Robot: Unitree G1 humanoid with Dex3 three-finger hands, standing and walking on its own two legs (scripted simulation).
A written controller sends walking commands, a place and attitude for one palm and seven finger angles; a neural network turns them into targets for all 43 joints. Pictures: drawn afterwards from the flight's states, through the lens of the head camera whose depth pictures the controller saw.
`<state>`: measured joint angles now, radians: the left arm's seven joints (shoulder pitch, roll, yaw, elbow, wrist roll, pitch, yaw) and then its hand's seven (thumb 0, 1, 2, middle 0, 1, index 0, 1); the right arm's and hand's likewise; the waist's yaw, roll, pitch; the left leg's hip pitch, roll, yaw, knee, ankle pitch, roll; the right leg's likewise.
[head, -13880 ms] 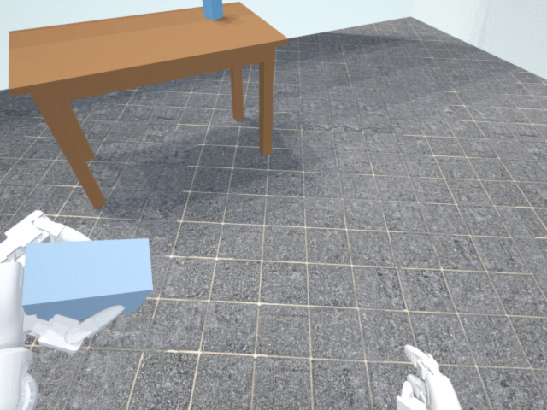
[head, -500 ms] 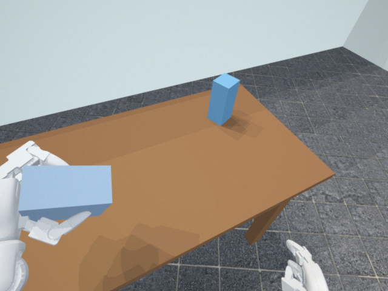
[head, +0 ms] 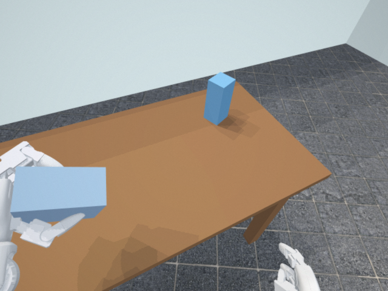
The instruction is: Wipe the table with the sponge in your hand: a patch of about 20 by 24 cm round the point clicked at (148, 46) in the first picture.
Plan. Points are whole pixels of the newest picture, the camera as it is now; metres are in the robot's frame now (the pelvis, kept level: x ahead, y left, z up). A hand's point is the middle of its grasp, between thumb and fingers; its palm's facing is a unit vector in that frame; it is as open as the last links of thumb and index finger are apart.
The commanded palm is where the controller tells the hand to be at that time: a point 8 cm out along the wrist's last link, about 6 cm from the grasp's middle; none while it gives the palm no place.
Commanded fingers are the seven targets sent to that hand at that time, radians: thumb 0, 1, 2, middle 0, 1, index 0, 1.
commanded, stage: shuffle to correct the standing spot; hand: left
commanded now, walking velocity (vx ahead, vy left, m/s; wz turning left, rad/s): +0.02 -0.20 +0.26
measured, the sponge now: (74, 195) +0.23 +0.21 +0.14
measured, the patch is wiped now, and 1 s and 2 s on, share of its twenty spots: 0.00 0.00 0.00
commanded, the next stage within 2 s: come to a stop and stand still in 1.32 s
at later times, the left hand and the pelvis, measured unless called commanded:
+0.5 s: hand (88, 197) +0.22 +0.18 +0.15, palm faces +0.36 -0.87 -0.33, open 10.0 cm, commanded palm +0.16 +0.22 +0.17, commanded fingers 0.00 0.10 1.30 -1.20 -1.60 -1.20 -1.60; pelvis +0.01 -0.06 -0.01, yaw +1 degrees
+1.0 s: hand (114, 209) +0.21 +0.14 +0.15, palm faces +0.32 -0.85 -0.42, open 10.0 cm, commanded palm +0.16 +0.18 +0.17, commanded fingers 0.00 0.10 1.30 -1.20 -1.60 -1.20 -1.60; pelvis +0.01 -0.10 -0.01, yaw +2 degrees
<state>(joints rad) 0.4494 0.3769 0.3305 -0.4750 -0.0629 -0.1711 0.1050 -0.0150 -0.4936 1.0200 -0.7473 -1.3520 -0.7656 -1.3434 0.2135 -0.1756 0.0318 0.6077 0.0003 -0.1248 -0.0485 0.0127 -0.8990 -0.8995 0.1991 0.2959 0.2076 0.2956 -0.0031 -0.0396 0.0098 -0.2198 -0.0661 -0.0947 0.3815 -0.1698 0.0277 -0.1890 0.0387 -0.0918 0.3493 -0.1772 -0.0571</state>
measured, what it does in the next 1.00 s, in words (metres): shifts its weight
